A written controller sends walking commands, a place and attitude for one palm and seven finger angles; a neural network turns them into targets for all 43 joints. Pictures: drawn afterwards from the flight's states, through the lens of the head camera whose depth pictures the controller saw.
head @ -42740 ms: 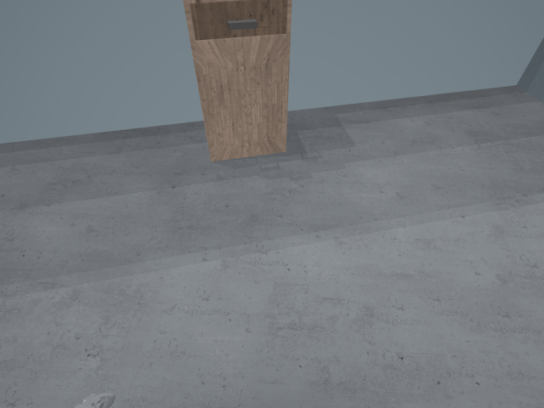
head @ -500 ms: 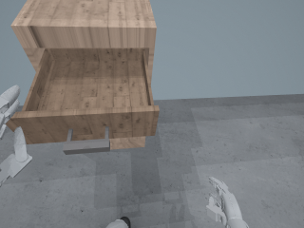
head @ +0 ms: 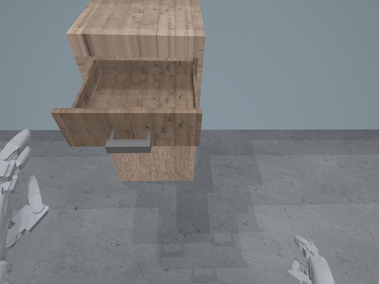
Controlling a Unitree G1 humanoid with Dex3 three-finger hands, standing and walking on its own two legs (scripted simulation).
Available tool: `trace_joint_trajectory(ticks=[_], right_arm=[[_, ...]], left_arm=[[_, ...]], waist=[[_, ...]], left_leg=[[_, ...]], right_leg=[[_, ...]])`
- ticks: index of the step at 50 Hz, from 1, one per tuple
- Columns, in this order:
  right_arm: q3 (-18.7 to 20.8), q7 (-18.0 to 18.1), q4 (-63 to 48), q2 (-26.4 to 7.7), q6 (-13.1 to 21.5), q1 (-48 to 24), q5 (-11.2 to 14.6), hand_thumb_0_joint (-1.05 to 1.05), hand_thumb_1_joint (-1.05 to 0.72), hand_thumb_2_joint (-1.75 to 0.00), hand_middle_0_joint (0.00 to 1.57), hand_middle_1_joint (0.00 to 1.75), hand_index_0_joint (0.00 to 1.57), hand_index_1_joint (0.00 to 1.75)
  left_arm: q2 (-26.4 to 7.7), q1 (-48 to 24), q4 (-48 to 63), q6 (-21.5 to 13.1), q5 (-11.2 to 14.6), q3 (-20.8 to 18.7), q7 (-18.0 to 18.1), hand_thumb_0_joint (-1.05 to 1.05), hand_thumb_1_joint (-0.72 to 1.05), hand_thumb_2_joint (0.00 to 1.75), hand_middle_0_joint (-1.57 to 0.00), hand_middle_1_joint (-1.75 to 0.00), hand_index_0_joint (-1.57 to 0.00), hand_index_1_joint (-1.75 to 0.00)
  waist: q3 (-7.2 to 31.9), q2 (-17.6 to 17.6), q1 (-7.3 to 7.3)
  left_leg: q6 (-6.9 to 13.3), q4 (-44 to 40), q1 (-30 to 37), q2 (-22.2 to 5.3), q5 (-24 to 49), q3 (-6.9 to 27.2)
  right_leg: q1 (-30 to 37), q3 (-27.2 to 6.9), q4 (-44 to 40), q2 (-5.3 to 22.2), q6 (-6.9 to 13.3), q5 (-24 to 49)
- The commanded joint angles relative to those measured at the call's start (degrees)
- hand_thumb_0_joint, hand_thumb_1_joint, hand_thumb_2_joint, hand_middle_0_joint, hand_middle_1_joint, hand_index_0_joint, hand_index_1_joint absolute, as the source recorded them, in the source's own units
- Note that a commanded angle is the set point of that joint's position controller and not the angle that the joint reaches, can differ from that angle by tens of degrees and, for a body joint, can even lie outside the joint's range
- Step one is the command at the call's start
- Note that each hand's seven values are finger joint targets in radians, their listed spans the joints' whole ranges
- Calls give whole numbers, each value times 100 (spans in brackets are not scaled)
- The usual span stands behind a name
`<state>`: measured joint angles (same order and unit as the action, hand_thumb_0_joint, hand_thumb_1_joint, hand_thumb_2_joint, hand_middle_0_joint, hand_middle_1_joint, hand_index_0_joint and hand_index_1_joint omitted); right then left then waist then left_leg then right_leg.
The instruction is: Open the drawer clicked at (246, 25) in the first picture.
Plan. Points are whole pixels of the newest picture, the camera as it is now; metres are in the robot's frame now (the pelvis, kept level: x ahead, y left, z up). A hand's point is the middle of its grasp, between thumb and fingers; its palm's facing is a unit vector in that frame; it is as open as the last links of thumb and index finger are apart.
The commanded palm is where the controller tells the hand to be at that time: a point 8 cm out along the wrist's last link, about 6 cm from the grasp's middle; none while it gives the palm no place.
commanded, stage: stop stepping back and stand still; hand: left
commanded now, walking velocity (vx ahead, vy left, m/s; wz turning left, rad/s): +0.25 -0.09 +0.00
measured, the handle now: (130, 139) +0.49 +0.19 -0.01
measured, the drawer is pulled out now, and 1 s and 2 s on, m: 0.30 0.30 0.30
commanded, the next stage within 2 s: let the arm hang, fingers relaxed in 0.40 s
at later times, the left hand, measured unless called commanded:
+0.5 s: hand (36, 218) +0.17 +0.22 +0.17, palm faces +0.34 -0.83 -0.45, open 7.4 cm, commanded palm none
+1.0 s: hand out of the picture +0.01 +0.17 -0.17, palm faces +0.05 -0.97 -0.23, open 7.1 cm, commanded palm none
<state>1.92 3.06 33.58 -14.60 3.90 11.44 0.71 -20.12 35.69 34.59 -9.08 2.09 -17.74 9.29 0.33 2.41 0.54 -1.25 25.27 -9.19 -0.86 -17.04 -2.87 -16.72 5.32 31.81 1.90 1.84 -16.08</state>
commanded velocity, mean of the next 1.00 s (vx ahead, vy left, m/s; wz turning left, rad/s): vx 0.06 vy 0.00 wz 0.00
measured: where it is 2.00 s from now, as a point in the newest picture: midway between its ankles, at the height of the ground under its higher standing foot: outside the picture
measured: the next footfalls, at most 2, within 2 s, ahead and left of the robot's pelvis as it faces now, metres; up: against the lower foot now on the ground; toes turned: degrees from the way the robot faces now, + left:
none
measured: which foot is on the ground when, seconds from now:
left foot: down 0.00-1.00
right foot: down 0.00-1.00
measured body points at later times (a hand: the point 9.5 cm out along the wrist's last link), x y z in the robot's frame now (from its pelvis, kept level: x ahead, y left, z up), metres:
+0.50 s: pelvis -0.02 -0.01 +0.00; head -0.02 +0.01 +0.45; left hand +0.15 +0.27 +0.20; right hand +0.11 -0.24 -0.09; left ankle -0.02 +0.11 -0.74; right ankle -0.01 -0.10 -0.71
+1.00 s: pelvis -0.01 -0.02 +0.00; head +0.01 -0.02 +0.45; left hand +0.01 +0.22 -0.15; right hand +0.00 -0.26 -0.15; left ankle -0.02 +0.11 -0.74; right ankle -0.01 -0.12 -0.74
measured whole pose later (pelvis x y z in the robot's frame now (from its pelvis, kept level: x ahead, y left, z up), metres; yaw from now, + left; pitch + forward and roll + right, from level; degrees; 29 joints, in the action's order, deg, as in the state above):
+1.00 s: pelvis -0.01 -0.02 +0.00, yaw +1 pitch -2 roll -1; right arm 0.5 1.6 56.3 -9.9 -1.5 17.1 -0.8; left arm -11.4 16.4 -55.0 2.0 -0.6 -2.2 1.0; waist -5.0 -0.2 0.0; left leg -1.3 28.6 -10.7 -2.5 -16.2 -0.4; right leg -10.9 5.3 26.7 -0.4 1.8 -14.2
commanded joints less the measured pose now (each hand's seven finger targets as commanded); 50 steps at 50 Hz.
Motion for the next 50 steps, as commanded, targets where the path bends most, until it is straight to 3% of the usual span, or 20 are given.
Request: trace_joint_trajectory(ticks=[1,4,7,11,13,15,16,17,18,21,24,25,27,29,30,33,36,39,40,50], right_arm=[[50,-25,-927,-393,350,-386,13,0,-90,-90,20,30,20,30],[20,18,-851,-461,407,-500,52,0,-90,-90,20,30,20,30],[12,52,-809,-468,369,-473,71,0,-90,-90,20,30,20,30],[6,23,-711,-358,253,-471,20,0,-90,-90,20,30,20,30],[-16,-10,-679,-370,262,-496,-29,0,-90,-90,20,30,20,30],[-96,41,-685,-289,293,-426,-79,0,-90,-90,20,30,20,30],[-109,77,-735,-329,345,-414,-100,0,-90,-90,20,30,20,30],[-69,69,-819,-455,407,-389,-145,0,-90,-90,20,30,20,30],[-70,39,-916,-332,469,-380,-152,0,-90,-90,20,30,20,30],[-69,-36,-752,-213,658,-273,-106,0,-90,-90,20,30,20,30],[-67,-34,-598,-314,697,-305,-44,0,-90,-90,20,30,20,30],[387,-337,561,-946,583,-359,-241,0,-90,-90,20,30,20,30],[279,-324,387,-531,220,261,-180,0,-90,-90,20,30,20,30],[155,-357,418,-284,78,394,-112,0,-90,-90,20,30,20,30],[73,-378,461,-259,-44,511,-100,0,-90,-90,20,30,20,30],[106,-321,554,-331,-295,112,-240,0,-90,-90,20,30,20,30],[40,-269,889,-214,-362,281,-210,0,-90,-90,20,30,20,30],[-42,-223,1345,-285,-332,450,-200,0,-90,-90,20,30,20,30],[-60,-188,1466,-242,-334,431,-187,0,-90,-90,20,30,20,30],[-32,-73,2121,-38,-415,848,-152,0,-90,-90,20,30,20,30]], left_arm=[[-1199,159,1625,-396,10,-1087,160,0,90,90,-20,-30,-20,-30],[-1003,-219,1100,-316,29,-950,131,0,90,90,-20,-30,-20,-30],[-775,-346,366,-237,26,-739,91,0,90,90,-20,-30,-20,-30],[-805,-765,231,-202,-46,-472,19,0,90,90,-20,-30,-20,-30],[-941,-1054,644,-254,-78,-523,26,0,90,90,-20,-30,-20,-30],[-1013,-937,1092,-277,-78,-572,79,0,90,90,-20,-30,-20,-30],[-1102,-794,1372,-320,-62,-671,116,0,90,90,-20,-30,-20,-30],[-1114,-696,1801,-406,-68,-752,157,0,90,90,-20,-30,-20,-30],[-1383,-612,2076,-434,-166,-929,200,0,90,90,-20,-30,-20,-30],[-1221,76,1880,-326,-101,-978,190,0,90,90,-20,-30,-20,-30],[-971,387,1437,-259,-2,-860,206,0,90,90,-20,-30,-20,-30],[499,-696,-3308,698,-575,1340,-564,0,90,90,-20,-30,-20,-30],[575,-472,-3605,1057,-523,1405,-799,0,90,90,-20,-30,-20,-30],[187,-828,-4148,943,-526,1320,-879,0,90,90,-20,-30,-20,-30],[30,-1125,-4455,943,-476,1273,-937,0,90,90,-20,-30,-20,-30],[-83,-1482,-5584,940,-449,1248,-871,0,90,90,-20,-30,-20,-30],[-140,-1759,-6534,941,-382,1344,-831,0,90,90,-20,-30,-20,-30],[87,-1827,-7317,955,-299,1418,-815,0,90,90,-20,-30,-20,-30],[145,-1760,-7600,946,-285,1441,-811,0,90,90,-20,-30,-20,-30],[376,-1838,-8885,923,-271,1498,-798,0,90,90,-20,-30,-20,-30]], waist=[[466,-1582,80],[-160,-1010,74],[-472,-385,102],[-375,1090,103],[-66,777,132],[155,27,186],[119,-715,171],[156,-1963,107],[259,-2304,8],[112,-1284,-17],[250,-1323,6],[-195,-1144,210],[258,-664,43],[642,679,76],[491,1040,151],[59,2048,-83],[-32,974,12],[63,-1241,-3],[61,-1421,-35],[-176,-284,-4]], left_leg=[[734,-440,-189,-1096,1303,926],[698,-669,-1511,-1018,-705,892],[553,-197,-1950,-553,-1840,609],[352,2318,-1616,103,-1024,25],[376,1945,-1206,-79,-872,235],[405,290,-250,-65,-513,149],[469,-562,-194,-211,-757,647],[743,-1298,28,-1103,-1369,2173],[945,-1560,47,-1769,-1382,2853],[1132,-1187,-384,-1519,99,1980],[742,-386,-46,-1052,2521,911],[513,438,-530,-778,2793,696],[284,657,-753,-560,1640,325],[173,1085,-1085,-211,769,272],[165,985,-991,-68,274,293],[169,1430,-1326,111,-408,177],[173,777,-850,-4,82,275],[328,214,-150,-466,2164,673],[361,137,-172,-506,2263,671],[258,-248,-132,-479,1226,494]], right_leg=[[112,-35,109,-133,-158,-327],[685,-90,-123,-205,-154,-348],[486,-809,-734,-105,-27,-1185],[-367,-2755,-2337,1265,618,-2795],[-389,-2398,-2020,1323,731,-2034],[-648,-1401,-1305,894,458,-1846],[-580,-991,-503,418,257,-1523],[-1008,-503,787,-185,-13,-1196],[-1363,-284,1813,-259,-120,-1300],[-1097,-504,2033,-73,-194,-883],[-380,-9,383,-276,-284,-483],[-531,-252,410,114,-176,-40],[100,-378,-11,249,-96,947],[530,-821,-47,810,168,2175],[224,-812,-176,953,209,1582],[547,-1058,-559,1000,437,2427],[608,-1103,-540,925,346,2809],[412,-658,-340,332,15,1311],[554,-610,-424,258,4,1190],[841,-598,-1097,356,83,1344]])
